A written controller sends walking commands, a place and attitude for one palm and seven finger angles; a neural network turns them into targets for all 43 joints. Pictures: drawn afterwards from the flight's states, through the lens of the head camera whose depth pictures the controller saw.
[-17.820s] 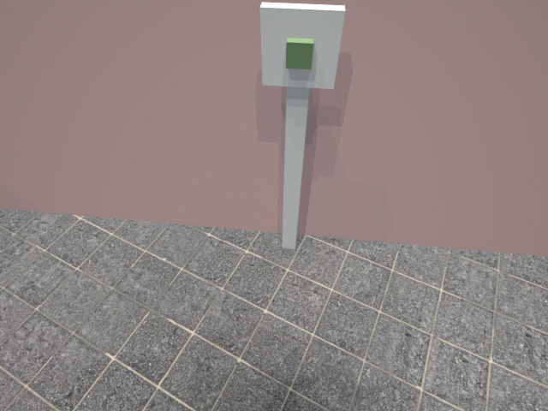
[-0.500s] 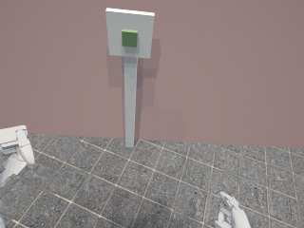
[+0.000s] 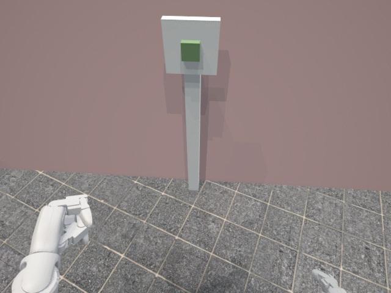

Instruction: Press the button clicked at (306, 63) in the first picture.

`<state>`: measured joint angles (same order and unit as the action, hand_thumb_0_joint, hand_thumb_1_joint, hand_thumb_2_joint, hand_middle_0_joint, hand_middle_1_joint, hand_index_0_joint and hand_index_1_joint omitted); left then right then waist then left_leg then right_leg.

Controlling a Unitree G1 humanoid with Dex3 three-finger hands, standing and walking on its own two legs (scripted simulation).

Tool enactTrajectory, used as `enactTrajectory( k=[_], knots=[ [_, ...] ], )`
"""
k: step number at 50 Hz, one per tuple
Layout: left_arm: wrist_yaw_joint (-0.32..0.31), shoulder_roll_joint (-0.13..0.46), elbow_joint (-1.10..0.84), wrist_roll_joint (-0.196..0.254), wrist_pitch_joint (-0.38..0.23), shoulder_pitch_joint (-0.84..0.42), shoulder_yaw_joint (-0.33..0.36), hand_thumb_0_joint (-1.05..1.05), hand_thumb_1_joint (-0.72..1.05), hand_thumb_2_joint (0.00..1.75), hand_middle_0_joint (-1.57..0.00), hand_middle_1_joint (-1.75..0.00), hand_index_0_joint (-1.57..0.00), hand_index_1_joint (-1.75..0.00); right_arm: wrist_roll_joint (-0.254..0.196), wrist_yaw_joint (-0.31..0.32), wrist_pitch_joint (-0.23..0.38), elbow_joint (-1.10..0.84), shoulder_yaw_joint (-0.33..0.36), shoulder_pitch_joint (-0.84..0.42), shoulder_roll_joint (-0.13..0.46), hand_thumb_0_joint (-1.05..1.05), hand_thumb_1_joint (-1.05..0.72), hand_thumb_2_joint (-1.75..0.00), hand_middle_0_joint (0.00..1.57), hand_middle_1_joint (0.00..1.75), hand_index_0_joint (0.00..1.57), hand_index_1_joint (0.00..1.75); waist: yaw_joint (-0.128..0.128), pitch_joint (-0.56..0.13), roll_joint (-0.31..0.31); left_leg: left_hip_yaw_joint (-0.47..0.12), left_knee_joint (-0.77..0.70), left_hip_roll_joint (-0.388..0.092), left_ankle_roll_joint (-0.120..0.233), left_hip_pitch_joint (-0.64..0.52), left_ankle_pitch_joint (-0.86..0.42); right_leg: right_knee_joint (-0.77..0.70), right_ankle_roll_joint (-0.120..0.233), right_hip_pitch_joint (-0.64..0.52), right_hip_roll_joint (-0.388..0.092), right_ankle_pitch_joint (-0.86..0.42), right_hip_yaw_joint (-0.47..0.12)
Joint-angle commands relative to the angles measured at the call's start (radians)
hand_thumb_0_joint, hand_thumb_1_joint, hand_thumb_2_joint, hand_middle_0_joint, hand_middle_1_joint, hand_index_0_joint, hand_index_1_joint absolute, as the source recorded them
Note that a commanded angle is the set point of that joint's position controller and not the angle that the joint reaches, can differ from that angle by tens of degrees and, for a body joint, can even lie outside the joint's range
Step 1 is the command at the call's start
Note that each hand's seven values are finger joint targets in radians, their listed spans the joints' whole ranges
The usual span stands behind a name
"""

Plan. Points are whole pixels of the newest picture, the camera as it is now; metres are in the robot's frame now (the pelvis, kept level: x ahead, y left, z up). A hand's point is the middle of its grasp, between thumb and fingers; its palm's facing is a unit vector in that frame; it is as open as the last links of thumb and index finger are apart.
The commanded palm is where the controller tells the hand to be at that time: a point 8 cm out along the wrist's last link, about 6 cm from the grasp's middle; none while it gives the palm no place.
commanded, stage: let the arm hang, fingers relaxed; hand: left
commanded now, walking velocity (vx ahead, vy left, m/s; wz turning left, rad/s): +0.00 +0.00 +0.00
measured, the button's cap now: (190, 50) +0.80 +0.03 +0.13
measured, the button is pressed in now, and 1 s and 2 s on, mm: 0 0 0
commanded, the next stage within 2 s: stand and wait in 1.00 s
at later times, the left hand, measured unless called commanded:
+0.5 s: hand out of the picture +0.02 +0.21 -0.16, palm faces +0.01 -0.96 -0.27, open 5.7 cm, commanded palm none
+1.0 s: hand out of the picture +0.03 +0.18 -0.16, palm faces +0.01 -0.98 -0.22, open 7.3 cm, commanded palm none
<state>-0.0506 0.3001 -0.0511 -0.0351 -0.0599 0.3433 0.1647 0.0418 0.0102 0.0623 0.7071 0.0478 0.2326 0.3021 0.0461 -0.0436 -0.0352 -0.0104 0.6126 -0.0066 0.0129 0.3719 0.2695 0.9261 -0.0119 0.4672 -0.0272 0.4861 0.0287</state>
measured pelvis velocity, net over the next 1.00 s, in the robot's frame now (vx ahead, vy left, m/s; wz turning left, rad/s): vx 0.01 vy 0.00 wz -0.01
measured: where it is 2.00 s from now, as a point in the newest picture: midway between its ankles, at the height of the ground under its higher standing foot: outside the picture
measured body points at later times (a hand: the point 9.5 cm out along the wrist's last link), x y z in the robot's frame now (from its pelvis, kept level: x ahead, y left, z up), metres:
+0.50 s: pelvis +0.01 +0.00 +0.01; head +0.04 -0.01 +0.46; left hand +0.02 +0.26 -0.14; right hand +0.01 -0.22 -0.15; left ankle +0.03 +0.11 -0.73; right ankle +0.02 -0.13 -0.73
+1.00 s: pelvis +0.01 +0.00 +0.01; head +0.02 -0.01 +0.46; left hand +0.03 +0.23 -0.14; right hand +0.00 -0.23 -0.15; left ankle +0.03 +0.11 -0.73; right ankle +0.02 -0.13 -0.73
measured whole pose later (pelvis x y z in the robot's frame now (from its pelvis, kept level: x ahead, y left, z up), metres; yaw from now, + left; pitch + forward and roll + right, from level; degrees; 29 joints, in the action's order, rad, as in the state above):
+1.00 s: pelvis +0.01 +0.00 +0.01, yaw -1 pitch -2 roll +0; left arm -0.03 0.16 1.15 -0.01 -0.01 0.22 0.02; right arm 0.02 0.03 -0.01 1.12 0.02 0.26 0.16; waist 0.02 0.06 -0.02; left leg -0.01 0.41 0.01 0.00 0.19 0.19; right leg 0.43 -0.01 0.18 -0.02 0.21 -0.02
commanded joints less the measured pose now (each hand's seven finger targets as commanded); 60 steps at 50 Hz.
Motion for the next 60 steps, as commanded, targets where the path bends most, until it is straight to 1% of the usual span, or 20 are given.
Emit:
enactTrajectory(
  k=[1,2,3,4,5,6,7,8,9,10,11,13,14,15,18,20,25,36,44,60],
  knots=[
    [0.043,-0.018,0.270,-0.003,0.059,-0.029,-0.100,0.00,0.90,0.90,-1.08,-1.26,-1.08,-1.26,0.016,0.001,0.000,-0.084,0.014,0.003,0.121,0.00,-0.90,-0.90,0.20,0.30,0.20,0.30,-0.028,-0.088,0.093,-0.217,-0.115,-0.240,0.162,-0.155,-0.657,-0.051,-0.006,-0.027,0.024,0.046,-0.027],
    [0.044,-0.009,0.344,0.000,0.059,-0.016,-0.101,0.00,0.90,0.90,-1.04,-1.22,-1.04,-1.22,0.007,0.003,-0.010,-0.069,0.010,-0.022,0.125,0.00,-0.90,-0.90,0.20,0.30,0.20,0.30,-0.056,-0.105,0.085,-0.155,-0.101,-0.199,0.121,-0.135,-0.606,-0.177,-0.007,-0.129,0.036,-0.055,-0.002],
    [0.043,0.020,0.420,0.005,0.059,0.009,-0.096,0.00,0.90,0.90,-1.01,-1.18,-1.01,-1.18,-0.006,0.003,-0.022,-0.060,0.005,-0.043,0.115,0.00,-0.90,-0.90,0.20,0.30,0.20,0.30,-0.082,-0.106,0.076,-0.108,-0.086,-0.151,0.081,-0.065,-0.454,-0.310,-0.006,-0.261,0.035,-0.213,-0.007],
    [0.039,0.076,0.476,0.007,0.059,0.015,-0.095,0.00,0.90,0.90,-0.97,-1.14,-0.97,-1.14,-0.020,0.001,-0.031,-0.057,-0.004,-0.042,0.082,0.00,-0.90,-0.90,0.20,0.30,0.20,0.30,-0.087,-0.107,0.076,-0.058,-0.060,-0.068,0.035,0.018,-0.231,-0.398,0.015,-0.350,-0.019,-0.314,-0.111],
    [0.037,0.132,0.539,0.005,0.053,0.038,-0.089,0.00,0.90,0.90,-0.93,-1.10,-0.93,-1.10,-0.026,-0.002,-0.040,-0.044,-0.012,-0.040,0.017,0.00,-0.90,-0.90,0.20,0.30,0.20,0.30,-0.084,-0.076,0.130,0.001,0.030,0.008,-0.008,0.082,0.053,-0.526,0.064,-0.346,-0.175,-0.355,-0.327],
    [0.042,0.173,0.589,0.006,0.051,0.004,-0.091,0.00,0.90,0.90,-0.90,-1.06,-0.90,-1.06,-0.024,-0.004,-0.051,-0.024,-0.013,-0.005,0.001,0.00,-0.90,-0.90,0.20,0.30,0.20,0.30,-0.048,-0.027,0.093,0.028,0.071,0.019,-0.021,0.059,0.188,-0.598,0.141,-0.252,-0.286,-0.315,-0.426],
    [0.046,0.181,0.628,0.007,0.055,-0.039,-0.100,0.00,0.90,0.90,-0.86,-1.02,-0.86,-1.02,-0.022,-0.009,-0.060,0.005,-0.014,0.028,-0.002,0.00,-0.90,-0.90,0.20,0.30,0.20,0.30,-0.021,0.001,-0.012,0.028,0.073,0.012,-0.015,-0.028,0.180,-0.606,0.168,-0.154,-0.280,-0.174,-0.381],
    [0.046,0.148,0.665,0.009,0.057,-0.084,-0.106,0.00,0.90,0.90,-0.82,-0.98,-0.82,-0.98,-0.018,-0.012,-0.068,0.039,-0.015,0.038,-0.019,0.00,-0.90,-0.90,0.20,0.30,0.20,0.30,-0.005,0.027,0.003,0.029,0.053,0.016,-0.011,-0.085,0.108,-0.611,0.147,-0.079,-0.203,-0.068,-0.326],
    [0.039,0.122,0.708,0.013,0.061,-0.120,-0.114,0.00,0.90,0.90,-0.79,-0.94,-0.79,-0.94,-0.017,-0.008,-0.078,0.066,-0.012,0.052,-0.016,0.00,-0.90,-0.90,0.20,0.30,0.20,0.30,0.003,0.055,0.163,0.014,0.041,0.003,-0.006,-0.101,0.031,-0.613,0.119,-0.062,-0.134,-0.066,-0.259],
    [0.036,0.083,0.753,0.019,0.058,-0.132,-0.122,0.00,0.90,0.90,-0.75,-0.90,-0.75,-0.90,-0.018,-0.004,-0.075,0.098,-0.014,0.061,-0.009,0.00,-0.90,-0.90,0.20,0.30,0.20,0.30,0.003,0.085,0.201,-0.006,-0.001,-0.012,0.000,-0.130,-0.064,-0.589,0.104,-0.062,-0.110,-0.182,-0.214],
    [0.030,0.046,0.783,0.019,0.055,-0.116,-0.116,0.00,0.90,0.90,-0.71,-0.86,-0.71,-0.86,-0.017,0.000,-0.072,0.123,-0.013,0.077,-0.019,0.00,-0.90,-0.90,0.20,0.30,0.20,0.30,0.004,0.064,0.148,-0.026,-0.057,-0.030,0.000,-0.168,-0.125,-0.557,0.086,-0.077,-0.091,-0.251,-0.167],
    [0.028,0.019,0.839,0.024,0.060,-0.089,-0.121,0.00,0.90,0.90,-0.64,-0.78,-0.64,-0.78,-0.014,0.004,-0.065,0.159,-0.016,0.061,-0.011,0.00,-0.90,-0.90,0.20,0.30,0.20,0.30,-0.023,0.052,-0.079,-0.093,-0.169,-0.083,0.017,-0.139,-0.137,-0.495,0.056,-0.148,-0.040,-0.254,-0.114],
    [0.027,0.021,0.868,0.025,0.063,-0.073,-0.120,0.00,0.90,0.90,-0.60,-0.74,-0.60,-0.74,-0.014,0.007,-0.063,0.170,-0.017,0.045,-0.004,0.00,-0.90,-0.90,0.20,0.30,0.20,0.30,-0.040,0.064,-0.137,-0.119,-0.198,-0.100,0.027,-0.096,-0.140,-0.477,0.051,-0.198,-0.028,-0.278,-0.097],
    [0.027,0.019,0.899,0.027,0.062,-0.061,-0.120,0.00,0.90,0.90,-0.57,-0.70,-0.57,-0.70,-0.015,0.010,-0.062,0.186,-0.021,0.046,-0.014,0.00,-0.90,-0.90,0.20,0.30,0.20,0.30,-0.046,0.052,-0.128,-0.121,-0.224,-0.105,0.032,-0.080,-0.129,-0.478,0.049,-0.248,-0.027,-0.294,-0.085],
    [0.027,0.013,0.978,0.028,0.057,-0.052,-0.126,0.00,0.90,0.90,-0.46,-0.58,-0.46,-0.58,-0.021,0.017,-0.057,0.230,-0.018,0.073,-0.012,0.00,-0.90,-0.90,0.20,0.30,0.20,0.30,-0.045,0.007,0.024,-0.099,-0.227,-0.093,0.026,-0.129,-0.150,-0.508,0.051,-0.296,-0.040,-0.344,-0.090],
    [0.025,0.012,1.013,0.027,0.056,-0.058,-0.129,0.00,0.90,0.90,-0.38,-0.50,-0.38,-0.50,-0.023,0.018,-0.058,0.259,-0.016,0.082,-0.016,0.00,-0.90,-0.90,0.20,0.30,0.20,0.30,-0.040,0.014,0.037,-0.086,-0.236,-0.091,0.022,-0.158,-0.158,-0.522,0.050,-0.284,-0.047,-0.344,-0.090],
    [0.021,0.007,1.086,0.025,0.056,-0.059,-0.131,0.00,0.90,0.90,-0.20,-0.30,-0.20,-0.30,-0.024,0.020,-0.060,0.315,-0.018,0.088,-0.026,0.00,-0.90,-0.90,0.20,0.30,0.20,0.30,-0.037,0.065,0.015,-0.079,-0.267,-0.089,0.019,-0.167,-0.120,-0.552,0.049,-0.263,-0.053,-0.304,-0.089],
    [0.018,-0.023,1.162,0.021,0.054,-0.064,-0.133,0.00,0.90,0.90,-0.20,-0.30,-0.20,-0.30,-0.022,0.023,-0.061,0.373,-0.020,0.080,-0.047,0.00,-0.90,-0.90,0.20,0.30,0.20,0.30,-0.035,0.137,0.025,-0.074,-0.296,-0.080,0.013,-0.158,-0.066,-0.580,0.044,-0.232,-0.055,-0.263,-0.096],
    [0.018,-0.014,1.167,0.021,0.047,-0.071,-0.124,0.00,0.90,0.90,-0.20,-0.30,-0.20,-0.30,-0.025,0.025,-0.056,0.380,-0.015,0.076,-0.040,0.00,-0.90,-0.90,0.20,0.30,0.20,0.30,-0.039,0.105,0.013,-0.066,-0.279,-0.079,0.011,-0.177,-0.122,-0.583,0.045,-0.257,-0.059,-0.298,-0.098],
    [0.020,0.018,1.163,0.023,0.046,-0.109,-0.114,0.00,0.90,0.90,-0.20,-0.30,-0.20,-0.30,-0.022,0.023,-0.059,0.395,-0.009,0.063,-0.016,0.00,-0.90,-0.90,0.20,0.30,0.20,0.30,-0.036,0.124,0.023,-0.061,-0.284,-0.080,0.007,-0.173,-0.077,-0.615,0.055,-0.247,-0.058,-0.231,-0.114]
  ],
)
